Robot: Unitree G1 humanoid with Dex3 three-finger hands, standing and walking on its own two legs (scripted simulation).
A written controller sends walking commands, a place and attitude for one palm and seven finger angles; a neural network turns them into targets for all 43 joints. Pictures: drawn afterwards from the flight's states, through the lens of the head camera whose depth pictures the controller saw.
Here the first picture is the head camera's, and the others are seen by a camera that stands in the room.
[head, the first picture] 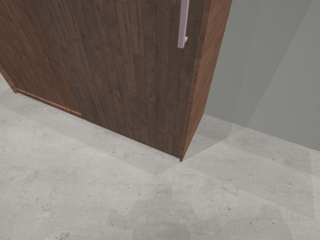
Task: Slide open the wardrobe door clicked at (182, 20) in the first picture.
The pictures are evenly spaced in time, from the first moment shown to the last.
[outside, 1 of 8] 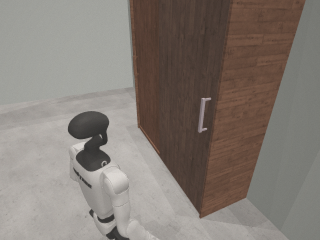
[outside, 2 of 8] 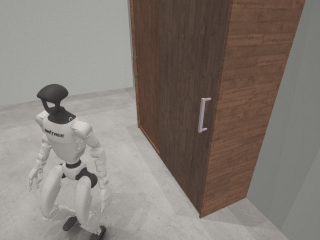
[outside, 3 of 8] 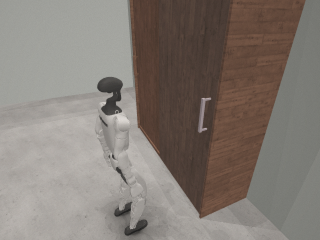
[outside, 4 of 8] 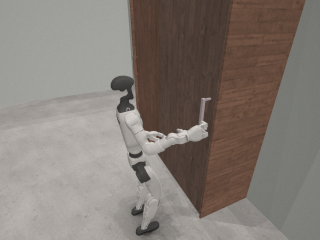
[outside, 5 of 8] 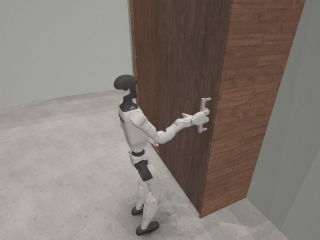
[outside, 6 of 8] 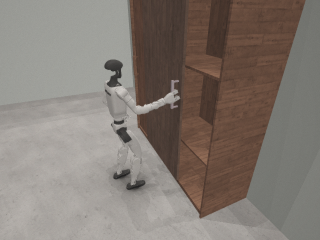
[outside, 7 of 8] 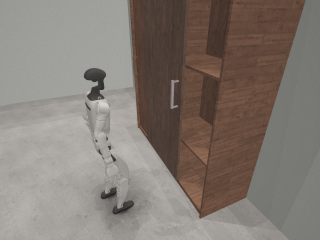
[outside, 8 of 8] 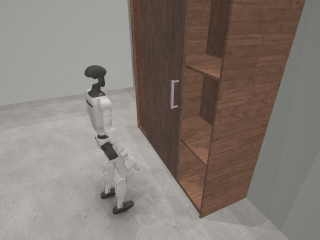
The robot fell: no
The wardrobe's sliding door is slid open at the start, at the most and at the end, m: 0.00 0.43 0.43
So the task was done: yes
